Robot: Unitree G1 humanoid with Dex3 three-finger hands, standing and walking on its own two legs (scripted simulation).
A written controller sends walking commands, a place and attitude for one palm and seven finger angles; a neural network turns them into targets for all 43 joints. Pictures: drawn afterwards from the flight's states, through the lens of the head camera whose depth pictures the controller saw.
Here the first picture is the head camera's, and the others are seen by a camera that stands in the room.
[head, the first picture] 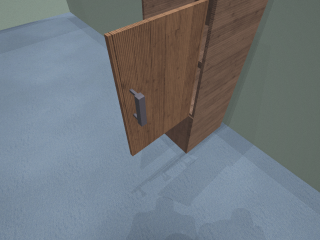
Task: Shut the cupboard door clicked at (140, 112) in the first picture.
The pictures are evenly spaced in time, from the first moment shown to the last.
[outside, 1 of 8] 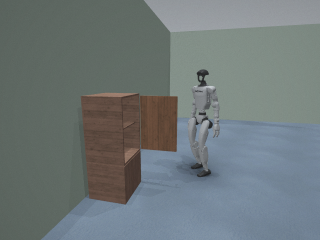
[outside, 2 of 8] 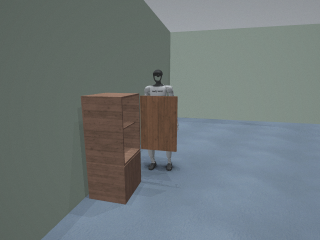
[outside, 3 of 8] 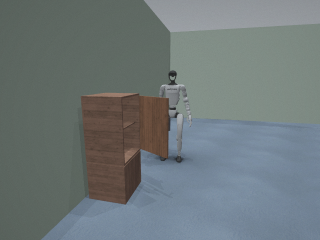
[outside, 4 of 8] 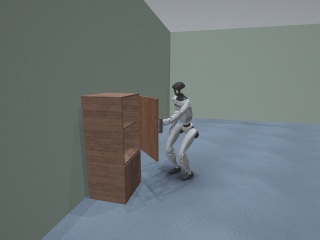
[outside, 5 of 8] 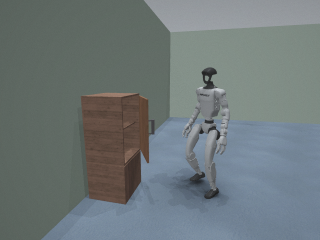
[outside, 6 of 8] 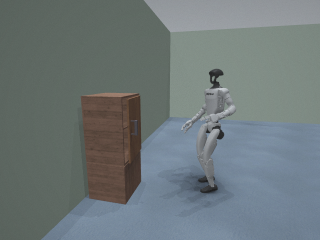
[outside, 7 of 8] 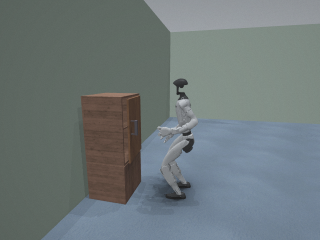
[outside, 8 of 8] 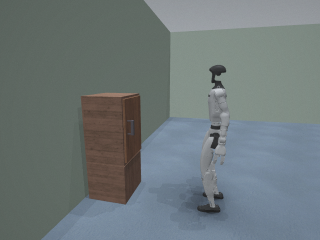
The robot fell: no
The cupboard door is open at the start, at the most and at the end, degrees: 91 91 0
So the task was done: yes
